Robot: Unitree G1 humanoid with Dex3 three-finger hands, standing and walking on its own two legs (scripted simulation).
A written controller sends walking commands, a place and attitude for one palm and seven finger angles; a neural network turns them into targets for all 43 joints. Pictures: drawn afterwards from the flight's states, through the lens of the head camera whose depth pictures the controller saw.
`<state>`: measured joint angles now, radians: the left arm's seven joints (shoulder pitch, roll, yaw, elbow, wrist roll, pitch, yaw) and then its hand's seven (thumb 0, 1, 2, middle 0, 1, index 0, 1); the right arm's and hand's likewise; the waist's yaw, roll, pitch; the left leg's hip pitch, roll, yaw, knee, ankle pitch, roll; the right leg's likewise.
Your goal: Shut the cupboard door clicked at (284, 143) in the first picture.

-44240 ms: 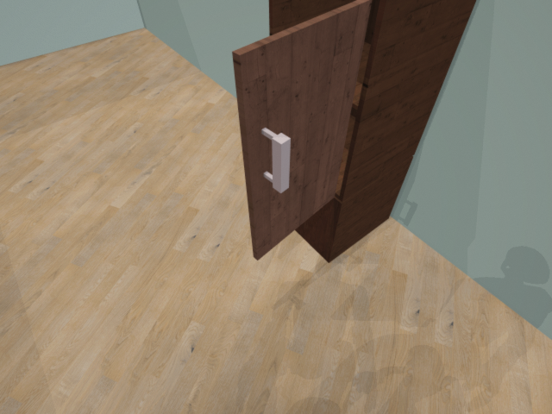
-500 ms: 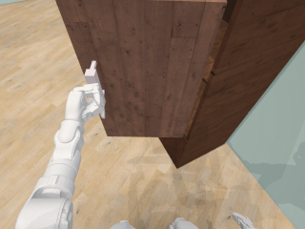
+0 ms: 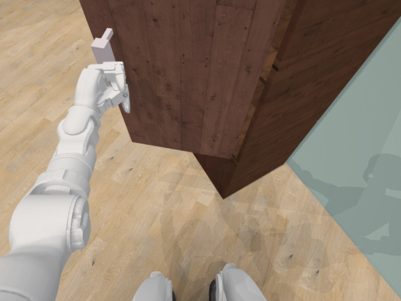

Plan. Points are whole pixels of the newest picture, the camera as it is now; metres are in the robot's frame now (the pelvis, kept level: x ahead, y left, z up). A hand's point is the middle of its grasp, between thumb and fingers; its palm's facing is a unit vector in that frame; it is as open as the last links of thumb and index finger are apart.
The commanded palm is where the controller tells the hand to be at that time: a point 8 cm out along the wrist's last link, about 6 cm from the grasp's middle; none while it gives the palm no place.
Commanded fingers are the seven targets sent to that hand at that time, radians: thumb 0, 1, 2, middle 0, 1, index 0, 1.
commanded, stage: push the door shut along its arc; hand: left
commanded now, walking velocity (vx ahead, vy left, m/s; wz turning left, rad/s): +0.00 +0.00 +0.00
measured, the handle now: (113, 64) +0.58 +0.15 +0.09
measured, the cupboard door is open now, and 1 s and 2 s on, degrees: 50 42 31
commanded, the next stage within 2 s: pull the fist back off the door in 1.10 s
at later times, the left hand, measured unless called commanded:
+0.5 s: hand (154, 72) +0.56 +0.06 +0.09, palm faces -0.33 -0.94 -0.03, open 2.9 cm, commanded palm +0.56 +0.12 +0.09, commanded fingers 0.00 0.90 0.90 -1.30 -1.50 -1.30 -1.50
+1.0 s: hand (161, 66) +0.57 +0.05 +0.09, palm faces -0.41 -0.91 -0.03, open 3.4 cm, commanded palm +0.61 +0.06 +0.09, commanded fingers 0.00 0.90 0.90 -1.30 -1.50 -1.30 -1.50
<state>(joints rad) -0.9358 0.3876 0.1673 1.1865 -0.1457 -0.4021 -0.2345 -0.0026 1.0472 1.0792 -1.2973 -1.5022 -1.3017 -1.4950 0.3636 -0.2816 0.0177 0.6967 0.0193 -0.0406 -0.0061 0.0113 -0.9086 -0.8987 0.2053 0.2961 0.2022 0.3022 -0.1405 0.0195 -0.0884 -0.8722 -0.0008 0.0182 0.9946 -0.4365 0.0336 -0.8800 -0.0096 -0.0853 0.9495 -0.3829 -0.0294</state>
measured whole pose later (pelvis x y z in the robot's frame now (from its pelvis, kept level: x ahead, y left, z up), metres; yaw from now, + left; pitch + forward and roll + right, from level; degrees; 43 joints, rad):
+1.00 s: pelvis +0.00 +0.00 -0.03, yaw -2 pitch +26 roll -3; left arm -1.34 0.52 0.15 1.36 -0.07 -0.23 -0.38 0.05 0.94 1.00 -1.30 -1.50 -1.30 -1.50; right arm 0.38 -0.29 0.04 0.70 -0.02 -0.07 -0.02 0.01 -0.91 -0.90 0.21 0.30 0.20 0.30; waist -0.26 0.04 -0.08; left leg -1.11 0.03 -0.01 1.14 -0.48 0.03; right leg -1.10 0.02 -0.11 1.05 -0.40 -0.04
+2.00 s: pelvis +0.03 -0.02 +0.01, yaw -2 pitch +21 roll -1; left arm -0.92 0.17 0.22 1.14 -0.01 -0.41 0.18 0.01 0.90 0.90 -1.30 -1.50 -1.30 -1.49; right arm 0.43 -0.28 -0.03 0.63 -0.06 0.01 0.09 0.01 -0.91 -0.90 0.20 0.30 0.20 0.30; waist -0.17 0.04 -0.12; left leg -0.85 0.03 0.03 0.95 -0.47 0.01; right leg -0.88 0.03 -0.06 0.91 -0.41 -0.05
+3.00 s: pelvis +0.03 +0.01 +0.06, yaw -1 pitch -2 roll -1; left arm 0.04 0.27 0.07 0.04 -0.08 -0.08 0.05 0.01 0.89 0.90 -0.98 -1.15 -0.98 -1.15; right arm 0.17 -0.22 0.05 0.54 0.05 0.02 -0.07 0.01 -0.91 -0.90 0.20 0.30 0.20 0.30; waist 0.03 0.04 -0.01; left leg -0.16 -0.02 0.04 0.48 -0.29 0.04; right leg -0.19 0.00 -0.05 0.46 -0.24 -0.01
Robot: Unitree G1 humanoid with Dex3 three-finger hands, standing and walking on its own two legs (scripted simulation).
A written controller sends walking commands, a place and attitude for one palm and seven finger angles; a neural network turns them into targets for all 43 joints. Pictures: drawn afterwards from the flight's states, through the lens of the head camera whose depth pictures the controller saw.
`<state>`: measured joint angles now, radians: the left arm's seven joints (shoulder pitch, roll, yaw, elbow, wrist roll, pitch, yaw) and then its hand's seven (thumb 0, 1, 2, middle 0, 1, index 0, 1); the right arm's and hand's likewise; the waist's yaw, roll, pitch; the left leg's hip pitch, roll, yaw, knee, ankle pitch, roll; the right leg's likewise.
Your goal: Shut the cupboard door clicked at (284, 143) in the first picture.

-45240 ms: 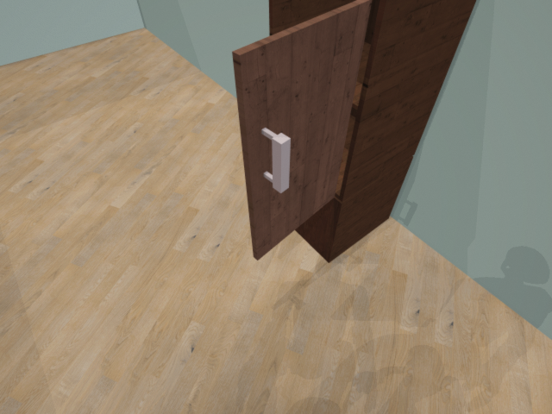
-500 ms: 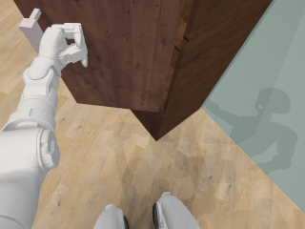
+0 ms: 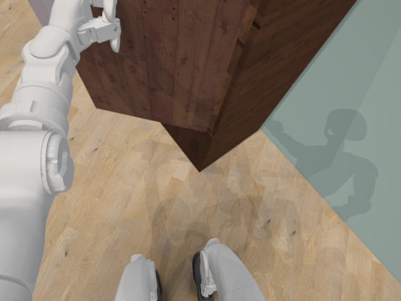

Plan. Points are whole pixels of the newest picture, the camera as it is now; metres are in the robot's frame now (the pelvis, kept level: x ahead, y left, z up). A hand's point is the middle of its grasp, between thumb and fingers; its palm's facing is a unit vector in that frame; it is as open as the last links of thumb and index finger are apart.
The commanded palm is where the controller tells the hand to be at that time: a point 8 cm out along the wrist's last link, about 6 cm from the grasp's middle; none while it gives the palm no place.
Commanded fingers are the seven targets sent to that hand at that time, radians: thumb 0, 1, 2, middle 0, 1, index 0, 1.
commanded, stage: push the door shut along its arc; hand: left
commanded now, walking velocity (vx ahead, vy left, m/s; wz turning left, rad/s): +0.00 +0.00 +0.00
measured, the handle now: (54, 7) +0.62 +0.16 +0.11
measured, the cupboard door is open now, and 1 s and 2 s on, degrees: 42 31 31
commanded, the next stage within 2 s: pull the fist back off the door in 0.10 s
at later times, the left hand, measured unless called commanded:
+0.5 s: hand (138, 9) +0.61 +0.03 +0.12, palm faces +0.09 -1.00 -0.04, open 3.4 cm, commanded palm +0.58 +0.06 +0.11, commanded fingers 0.00 0.90 0.90 -1.30 -1.50 -1.30 -1.50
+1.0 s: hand (131, 49) +0.55 +0.04 +0.10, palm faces +0.05 -1.00 -0.01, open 3.1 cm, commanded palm +0.51 +0.08 +0.11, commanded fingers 0.00 0.90 0.90 -1.30 -1.50 -1.30 -1.50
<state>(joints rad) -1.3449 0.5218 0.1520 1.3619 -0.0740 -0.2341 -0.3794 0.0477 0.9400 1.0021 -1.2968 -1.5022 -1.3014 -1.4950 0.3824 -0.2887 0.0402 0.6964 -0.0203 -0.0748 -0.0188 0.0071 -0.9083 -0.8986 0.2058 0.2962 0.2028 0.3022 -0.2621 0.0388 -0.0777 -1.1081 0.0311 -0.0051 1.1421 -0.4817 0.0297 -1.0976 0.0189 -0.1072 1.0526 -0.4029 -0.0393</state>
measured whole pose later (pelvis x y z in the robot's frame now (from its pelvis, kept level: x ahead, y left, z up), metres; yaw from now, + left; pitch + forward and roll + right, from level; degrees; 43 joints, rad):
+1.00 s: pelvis +0.04 -0.01 +0.03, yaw +0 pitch +21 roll -1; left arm -0.92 0.17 0.22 1.14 -0.01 -0.41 0.18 0.01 0.90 0.90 -1.30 -1.50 -1.30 -1.49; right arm 0.43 -0.28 -0.03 0.63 -0.06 0.01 0.09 0.01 -0.91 -0.90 0.20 0.30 0.20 0.30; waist -0.17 0.04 -0.12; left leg -0.85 0.03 0.03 0.95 -0.47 0.01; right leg -0.88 0.03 -0.06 0.91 -0.41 -0.05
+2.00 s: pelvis +0.03 +0.01 +0.09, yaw +1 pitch -2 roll -1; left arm 0.04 0.27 0.07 0.04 -0.08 -0.08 0.05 0.01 0.89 0.90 -0.98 -1.15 -0.98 -1.15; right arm 0.17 -0.22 0.05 0.54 0.05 0.02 -0.07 0.01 -0.91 -0.90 0.20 0.30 0.20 0.30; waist 0.03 0.04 -0.01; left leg -0.16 -0.02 0.04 0.48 -0.29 0.04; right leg -0.19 0.00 -0.05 0.46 -0.24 -0.01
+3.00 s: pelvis +0.04 +0.00 +0.09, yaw +1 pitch -2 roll -1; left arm 0.47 0.36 0.37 -0.35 -0.06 -0.13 0.10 0.01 0.89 0.90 -0.21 -0.30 -0.21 -0.30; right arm 0.20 -0.24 0.01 0.62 0.01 -0.06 -0.06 0.02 -0.91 -0.90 0.21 0.30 0.20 0.30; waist 0.04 0.09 -0.02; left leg -0.16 0.01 0.02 0.47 -0.28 0.02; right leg -0.15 0.03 -0.07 0.40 -0.22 -0.03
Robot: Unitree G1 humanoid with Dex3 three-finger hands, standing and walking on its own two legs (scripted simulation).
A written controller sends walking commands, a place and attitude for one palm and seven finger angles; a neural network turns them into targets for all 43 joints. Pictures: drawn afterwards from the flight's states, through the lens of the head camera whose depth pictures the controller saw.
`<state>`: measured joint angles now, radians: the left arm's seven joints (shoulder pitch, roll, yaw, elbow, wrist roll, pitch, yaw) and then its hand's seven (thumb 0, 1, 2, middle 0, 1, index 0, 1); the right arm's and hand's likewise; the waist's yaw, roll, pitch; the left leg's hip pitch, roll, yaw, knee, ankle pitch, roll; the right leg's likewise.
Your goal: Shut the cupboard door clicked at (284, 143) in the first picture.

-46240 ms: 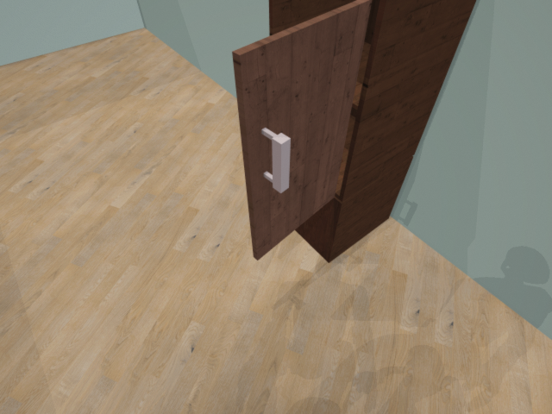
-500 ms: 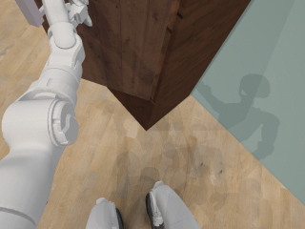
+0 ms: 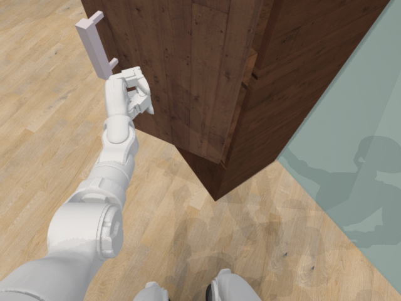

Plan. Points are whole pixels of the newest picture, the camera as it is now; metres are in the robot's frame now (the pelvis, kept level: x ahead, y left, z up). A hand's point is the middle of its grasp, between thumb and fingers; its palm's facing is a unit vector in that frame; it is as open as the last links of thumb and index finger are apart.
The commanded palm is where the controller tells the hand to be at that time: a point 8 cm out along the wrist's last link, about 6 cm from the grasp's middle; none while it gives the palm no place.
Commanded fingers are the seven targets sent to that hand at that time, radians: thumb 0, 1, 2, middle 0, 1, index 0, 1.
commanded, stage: pull the fist back off the door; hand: left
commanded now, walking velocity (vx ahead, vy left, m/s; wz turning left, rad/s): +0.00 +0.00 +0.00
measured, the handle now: (101, 46) +0.64 +0.16 +0.08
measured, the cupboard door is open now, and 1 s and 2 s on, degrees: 31 31 31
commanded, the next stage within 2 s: draw the hand back to the body in 0.08 s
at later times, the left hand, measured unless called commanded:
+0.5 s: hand (107, 114) +0.43 +0.12 +0.12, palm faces +0.08 -1.00 -0.05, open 3.1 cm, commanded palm +0.38 +0.16 +0.12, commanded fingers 0.00 0.90 0.90 -1.30 -1.50 -1.30 -1.50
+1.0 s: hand (1, 199) +0.28 +0.21 +0.17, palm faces +0.19 -0.96 -0.21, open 3.4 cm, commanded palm +0.24 +0.26 +0.19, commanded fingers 0.00 0.90 0.90 -0.72 -0.87 -0.72 -0.87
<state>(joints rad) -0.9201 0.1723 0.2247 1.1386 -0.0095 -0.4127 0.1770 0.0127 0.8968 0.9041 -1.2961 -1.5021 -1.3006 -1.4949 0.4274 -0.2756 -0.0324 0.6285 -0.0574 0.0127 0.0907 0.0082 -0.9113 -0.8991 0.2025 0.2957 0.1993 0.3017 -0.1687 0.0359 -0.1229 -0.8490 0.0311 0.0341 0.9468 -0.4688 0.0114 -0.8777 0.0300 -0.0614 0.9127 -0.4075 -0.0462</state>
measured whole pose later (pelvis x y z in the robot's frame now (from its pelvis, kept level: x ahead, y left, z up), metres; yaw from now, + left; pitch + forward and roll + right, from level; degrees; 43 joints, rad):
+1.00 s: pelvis +0.00 +0.02 +0.06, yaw +1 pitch -2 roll -1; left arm 0.04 0.27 0.07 0.04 -0.08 -0.08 0.05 0.01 0.89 0.90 -0.98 -1.15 -0.98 -1.15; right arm 0.17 -0.22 0.05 0.54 0.05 0.02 -0.07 0.01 -0.91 -0.90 0.20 0.30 0.20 0.30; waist 0.03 0.04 -0.01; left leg -0.16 -0.02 0.04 0.48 -0.29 0.04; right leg -0.19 0.00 -0.05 0.46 -0.24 -0.01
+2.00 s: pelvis +0.00 +0.01 +0.06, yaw +2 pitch -2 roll -1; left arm 0.47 0.36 0.37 -0.35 -0.06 -0.13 0.10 0.01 0.89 0.90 -0.21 -0.30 -0.21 -0.30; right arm 0.20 -0.24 0.01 0.62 0.01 -0.06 -0.06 0.02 -0.91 -0.90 0.21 0.30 0.20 0.30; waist 0.04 0.09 -0.02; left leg -0.16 0.01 0.02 0.47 -0.28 0.02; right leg -0.15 0.03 -0.07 0.40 -0.22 -0.03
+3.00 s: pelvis -0.16 +0.03 +0.03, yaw +7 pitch -1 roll -4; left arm 0.50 0.45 0.46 -0.51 -0.01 -0.26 0.16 0.01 0.88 0.90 -0.21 -0.30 -0.21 -0.30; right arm 0.23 -0.23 -0.01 0.58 0.00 -0.05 -0.06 0.02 -0.91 -0.90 0.21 0.30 0.20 0.30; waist -0.05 0.02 0.04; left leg -0.53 0.03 0.04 0.66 -0.17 0.09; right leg -0.51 0.06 0.00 0.85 -0.32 0.02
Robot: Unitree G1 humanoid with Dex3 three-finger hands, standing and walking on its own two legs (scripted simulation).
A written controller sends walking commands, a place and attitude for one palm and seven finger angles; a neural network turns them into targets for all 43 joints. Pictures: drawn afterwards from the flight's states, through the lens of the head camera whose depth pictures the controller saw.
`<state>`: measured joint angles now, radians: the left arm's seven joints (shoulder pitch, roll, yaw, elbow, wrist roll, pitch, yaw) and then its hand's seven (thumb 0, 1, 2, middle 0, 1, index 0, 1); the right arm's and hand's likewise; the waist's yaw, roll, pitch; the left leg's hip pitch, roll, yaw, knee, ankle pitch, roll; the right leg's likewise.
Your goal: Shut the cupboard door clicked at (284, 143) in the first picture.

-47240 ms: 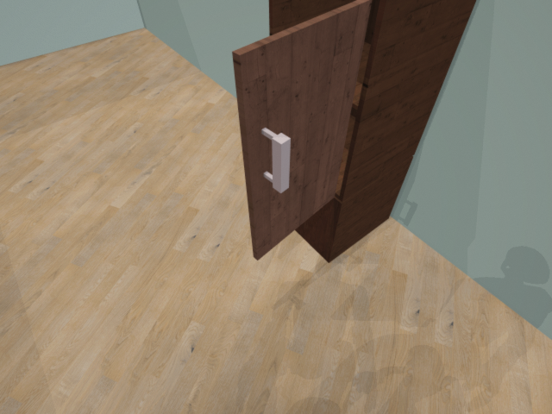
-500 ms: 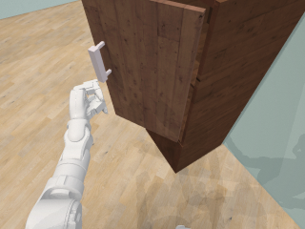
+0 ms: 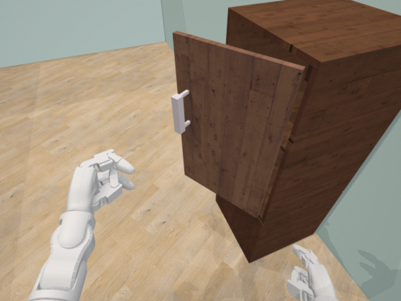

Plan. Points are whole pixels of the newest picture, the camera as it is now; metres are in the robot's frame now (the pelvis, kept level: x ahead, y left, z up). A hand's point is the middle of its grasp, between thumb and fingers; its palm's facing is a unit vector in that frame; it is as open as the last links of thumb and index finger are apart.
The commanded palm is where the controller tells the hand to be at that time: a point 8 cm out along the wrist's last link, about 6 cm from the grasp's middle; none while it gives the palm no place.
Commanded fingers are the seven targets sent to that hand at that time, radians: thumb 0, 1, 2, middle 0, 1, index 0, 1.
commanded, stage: draw the hand back to the body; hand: left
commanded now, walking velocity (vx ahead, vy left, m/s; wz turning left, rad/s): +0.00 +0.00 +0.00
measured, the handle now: (182, 111) +0.65 +0.12 +0.02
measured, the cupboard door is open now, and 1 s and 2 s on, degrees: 31 31 31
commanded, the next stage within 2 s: step back with the hand held close in 0.78 s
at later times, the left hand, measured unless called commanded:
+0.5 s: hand (27, 215) +0.19 +0.28 +0.16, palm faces +0.49 -0.76 -0.43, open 6.8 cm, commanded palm +0.15 +0.30 +0.18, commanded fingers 0.00 0.90 0.90 -0.20 -0.30 -0.20 -0.30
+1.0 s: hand (44, 209) +0.20 +0.25 +0.17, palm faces +0.46 -0.77 -0.44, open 7.4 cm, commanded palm +0.15 +0.29 +0.18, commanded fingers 0.00 0.90 0.90 -0.20 -0.30 -0.20 -0.30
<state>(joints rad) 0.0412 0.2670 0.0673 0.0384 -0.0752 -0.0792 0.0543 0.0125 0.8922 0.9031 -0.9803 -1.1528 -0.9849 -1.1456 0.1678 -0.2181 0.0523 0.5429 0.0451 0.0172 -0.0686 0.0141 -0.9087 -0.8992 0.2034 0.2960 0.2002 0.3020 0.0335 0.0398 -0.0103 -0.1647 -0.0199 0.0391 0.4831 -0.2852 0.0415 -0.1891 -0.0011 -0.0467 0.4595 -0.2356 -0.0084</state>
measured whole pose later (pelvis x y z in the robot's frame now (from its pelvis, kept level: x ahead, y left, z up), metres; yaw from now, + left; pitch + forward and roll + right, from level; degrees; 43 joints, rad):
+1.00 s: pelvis +0.01 -0.01 +0.00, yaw +1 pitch -2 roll -1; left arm 0.47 0.36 0.37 -0.35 -0.06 -0.13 0.10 0.01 0.89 0.90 -0.21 -0.30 -0.21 -0.30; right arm 0.20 -0.24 0.01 0.62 0.01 -0.06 -0.06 0.02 -0.91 -0.90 0.21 0.30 0.20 0.30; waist 0.04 0.09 -0.02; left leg -0.16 0.01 0.02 0.47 -0.28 0.02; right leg -0.15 0.03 -0.07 0.40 -0.22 -0.03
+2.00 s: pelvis -0.15 +0.01 -0.02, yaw +5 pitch -1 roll -4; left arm 0.50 0.45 0.46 -0.51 -0.01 -0.26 0.16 0.01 0.88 0.90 -0.21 -0.30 -0.21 -0.30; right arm 0.23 -0.23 -0.01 0.58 0.00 -0.05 -0.06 0.02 -0.91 -0.90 0.21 0.30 0.20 0.30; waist -0.05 0.02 0.04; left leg -0.53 0.03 0.04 0.66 -0.17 0.09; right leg -0.51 0.06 0.00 0.85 -0.32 0.02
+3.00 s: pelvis -0.32 +0.01 +0.00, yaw -4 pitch -1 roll +0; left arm 0.60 0.45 0.42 -0.50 -0.03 -0.18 0.16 0.01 0.88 0.90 -0.21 -0.30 -0.21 -0.30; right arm 0.25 -0.14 0.04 0.65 -0.02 -0.07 -0.05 0.02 -0.90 -0.90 0.21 0.30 0.21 0.30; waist 0.00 0.01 -0.06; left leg -0.48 0.01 0.05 0.80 -0.37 -0.01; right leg -0.21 0.05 -0.10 0.50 -0.27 -0.10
